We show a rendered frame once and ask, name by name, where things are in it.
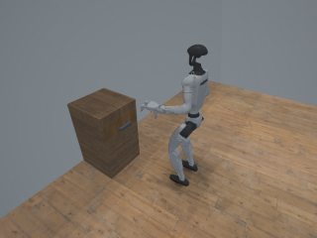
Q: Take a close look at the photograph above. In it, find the drawer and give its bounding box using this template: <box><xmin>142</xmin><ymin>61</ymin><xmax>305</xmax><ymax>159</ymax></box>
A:
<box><xmin>103</xmin><ymin>108</ymin><xmax>136</xmax><ymax>142</ymax></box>

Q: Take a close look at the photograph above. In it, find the humanoid robot head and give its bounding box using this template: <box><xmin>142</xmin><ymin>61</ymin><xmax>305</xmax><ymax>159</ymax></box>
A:
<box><xmin>187</xmin><ymin>44</ymin><xmax>208</xmax><ymax>76</ymax></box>

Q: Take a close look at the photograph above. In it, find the right robot upper arm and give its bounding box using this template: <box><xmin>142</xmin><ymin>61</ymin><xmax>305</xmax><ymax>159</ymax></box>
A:
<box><xmin>203</xmin><ymin>69</ymin><xmax>210</xmax><ymax>97</ymax></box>

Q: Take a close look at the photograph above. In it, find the left robot shin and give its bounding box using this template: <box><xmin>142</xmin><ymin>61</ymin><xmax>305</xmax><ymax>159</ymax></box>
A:
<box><xmin>167</xmin><ymin>152</ymin><xmax>185</xmax><ymax>181</ymax></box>

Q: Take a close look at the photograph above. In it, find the left robot upper arm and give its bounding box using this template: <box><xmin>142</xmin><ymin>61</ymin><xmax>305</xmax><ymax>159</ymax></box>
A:
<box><xmin>181</xmin><ymin>75</ymin><xmax>195</xmax><ymax>114</ymax></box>

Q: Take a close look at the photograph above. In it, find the cabinet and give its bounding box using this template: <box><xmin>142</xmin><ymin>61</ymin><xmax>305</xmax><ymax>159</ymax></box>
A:
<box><xmin>67</xmin><ymin>88</ymin><xmax>140</xmax><ymax>179</ymax></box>

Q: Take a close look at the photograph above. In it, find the robot left hand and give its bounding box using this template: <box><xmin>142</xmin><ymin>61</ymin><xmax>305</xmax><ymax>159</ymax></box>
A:
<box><xmin>140</xmin><ymin>100</ymin><xmax>159</xmax><ymax>119</ymax></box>

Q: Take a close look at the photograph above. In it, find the handle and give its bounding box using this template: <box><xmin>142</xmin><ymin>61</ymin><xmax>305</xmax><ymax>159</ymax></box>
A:
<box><xmin>116</xmin><ymin>121</ymin><xmax>132</xmax><ymax>132</ymax></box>

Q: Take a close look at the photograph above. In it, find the left robot forearm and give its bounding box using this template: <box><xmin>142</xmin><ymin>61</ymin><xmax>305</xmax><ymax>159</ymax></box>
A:
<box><xmin>157</xmin><ymin>104</ymin><xmax>187</xmax><ymax>115</ymax></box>

